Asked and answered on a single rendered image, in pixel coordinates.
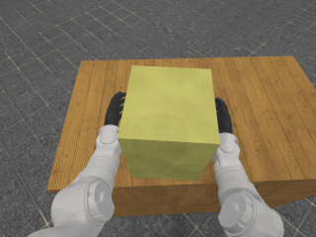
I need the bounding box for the right robot hand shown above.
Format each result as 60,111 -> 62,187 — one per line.
214,97 -> 233,134

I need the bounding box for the carton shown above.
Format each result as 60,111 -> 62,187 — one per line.
118,65 -> 220,181

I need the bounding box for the pedestal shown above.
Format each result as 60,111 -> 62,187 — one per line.
46,55 -> 316,217

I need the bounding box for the robot right upper arm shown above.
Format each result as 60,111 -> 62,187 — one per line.
218,193 -> 284,237

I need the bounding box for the robot left upper arm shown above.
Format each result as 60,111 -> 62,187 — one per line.
27,180 -> 115,237

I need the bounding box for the left robot hand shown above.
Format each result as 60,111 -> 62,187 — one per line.
104,91 -> 126,126

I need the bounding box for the right robot forearm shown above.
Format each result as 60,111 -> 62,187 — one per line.
212,132 -> 268,207

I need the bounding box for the left robot forearm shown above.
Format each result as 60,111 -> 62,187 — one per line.
50,124 -> 122,222

